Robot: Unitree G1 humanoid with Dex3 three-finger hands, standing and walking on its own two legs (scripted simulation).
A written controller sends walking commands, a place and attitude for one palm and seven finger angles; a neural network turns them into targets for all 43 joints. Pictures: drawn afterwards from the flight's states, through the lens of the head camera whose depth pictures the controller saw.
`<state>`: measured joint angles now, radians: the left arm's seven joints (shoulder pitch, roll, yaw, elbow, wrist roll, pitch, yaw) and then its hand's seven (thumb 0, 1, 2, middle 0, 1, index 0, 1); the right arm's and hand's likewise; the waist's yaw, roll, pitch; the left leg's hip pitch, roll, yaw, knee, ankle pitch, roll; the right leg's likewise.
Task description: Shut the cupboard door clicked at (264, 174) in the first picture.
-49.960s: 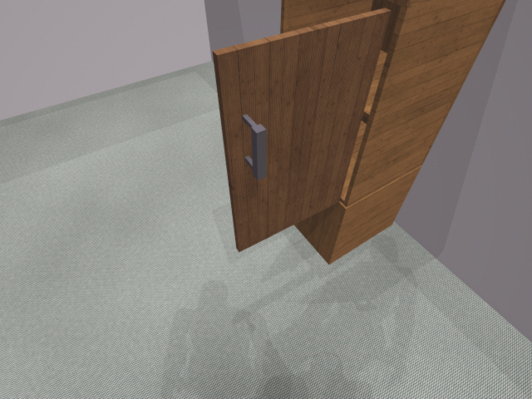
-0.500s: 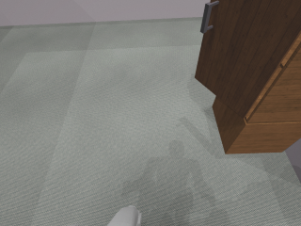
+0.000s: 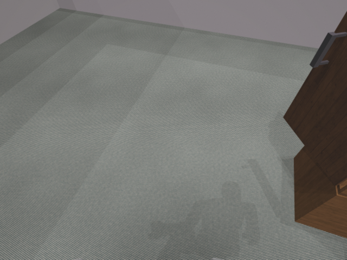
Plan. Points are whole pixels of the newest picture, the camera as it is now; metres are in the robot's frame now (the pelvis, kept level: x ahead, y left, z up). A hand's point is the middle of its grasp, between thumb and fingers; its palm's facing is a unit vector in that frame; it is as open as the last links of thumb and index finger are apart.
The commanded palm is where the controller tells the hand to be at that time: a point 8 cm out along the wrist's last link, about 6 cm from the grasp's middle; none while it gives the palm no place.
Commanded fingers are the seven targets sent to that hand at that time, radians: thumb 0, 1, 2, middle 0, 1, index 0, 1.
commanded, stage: walk to a spot facing it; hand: left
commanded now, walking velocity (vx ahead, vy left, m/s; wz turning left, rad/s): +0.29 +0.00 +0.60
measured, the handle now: (328, 50) +0.78 -0.50 +0.07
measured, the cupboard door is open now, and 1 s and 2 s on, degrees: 33 33 33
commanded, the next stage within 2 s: turn to face it in 1.04 s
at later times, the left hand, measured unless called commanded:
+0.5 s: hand out of the picture -0.01 +0.14 -0.17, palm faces +0.44 -0.88 -0.16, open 7.4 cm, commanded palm none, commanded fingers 0.00 0.90 0.90 -0.20 -0.30 -0.20 -0.30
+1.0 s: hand (71, 192) +0.31 +0.33 -0.14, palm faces +0.47 -0.86 -0.19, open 7.4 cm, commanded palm none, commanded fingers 0.00 0.90 0.90 -0.20 -0.30 -0.20 -0.30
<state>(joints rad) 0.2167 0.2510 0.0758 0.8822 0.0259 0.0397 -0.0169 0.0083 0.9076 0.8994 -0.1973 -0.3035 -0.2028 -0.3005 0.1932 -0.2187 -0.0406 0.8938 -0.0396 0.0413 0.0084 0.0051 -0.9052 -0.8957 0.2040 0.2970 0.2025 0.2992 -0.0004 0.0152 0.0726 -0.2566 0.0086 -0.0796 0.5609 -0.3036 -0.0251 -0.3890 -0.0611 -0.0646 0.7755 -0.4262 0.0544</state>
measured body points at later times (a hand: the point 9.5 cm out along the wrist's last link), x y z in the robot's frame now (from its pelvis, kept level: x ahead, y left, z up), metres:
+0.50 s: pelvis +0.11 +0.01 +0.00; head +0.16 +0.04 +0.45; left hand -0.03 +0.18 -0.15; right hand +0.31 -0.16 -0.14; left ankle +0.15 +0.14 -0.70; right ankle +0.04 -0.12 -0.73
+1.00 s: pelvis +0.28 +0.11 +0.01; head +0.30 +0.12 +0.46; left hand +0.28 +0.38 -0.12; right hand +0.34 -0.11 -0.14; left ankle +0.17 +0.14 -0.73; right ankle +0.46 +0.04 -0.69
